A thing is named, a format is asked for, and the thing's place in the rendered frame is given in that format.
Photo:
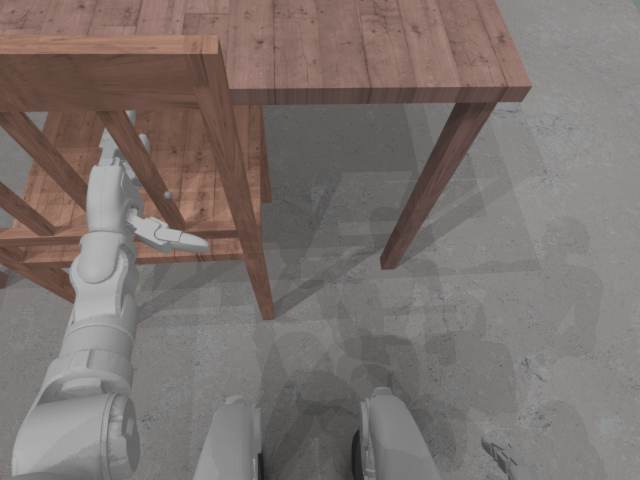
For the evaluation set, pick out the robot left forearm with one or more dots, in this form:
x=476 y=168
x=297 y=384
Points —
x=95 y=357

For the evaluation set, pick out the robot right shin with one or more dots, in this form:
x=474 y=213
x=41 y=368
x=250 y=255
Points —
x=367 y=457

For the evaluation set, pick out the left robot upper arm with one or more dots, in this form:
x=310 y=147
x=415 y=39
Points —
x=88 y=438

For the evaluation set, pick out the left robot hand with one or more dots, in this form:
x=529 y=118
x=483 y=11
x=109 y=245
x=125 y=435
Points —
x=113 y=189

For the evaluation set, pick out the table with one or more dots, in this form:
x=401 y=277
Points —
x=305 y=52

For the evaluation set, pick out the chair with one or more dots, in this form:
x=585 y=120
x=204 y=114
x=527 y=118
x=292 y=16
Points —
x=211 y=155

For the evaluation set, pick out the robot left thigh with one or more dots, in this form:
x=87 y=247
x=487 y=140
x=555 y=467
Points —
x=233 y=440

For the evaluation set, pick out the right robot hand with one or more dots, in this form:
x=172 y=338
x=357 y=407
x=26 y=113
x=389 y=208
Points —
x=509 y=459

